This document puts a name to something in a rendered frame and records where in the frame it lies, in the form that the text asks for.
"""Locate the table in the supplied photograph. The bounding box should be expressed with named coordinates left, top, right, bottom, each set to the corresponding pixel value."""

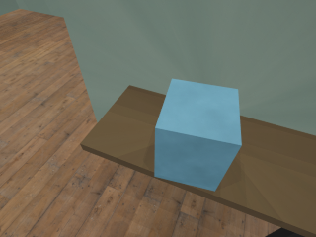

left=80, top=85, right=316, bottom=237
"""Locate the carton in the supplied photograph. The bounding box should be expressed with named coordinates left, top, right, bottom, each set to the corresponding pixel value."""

left=154, top=78, right=242, bottom=192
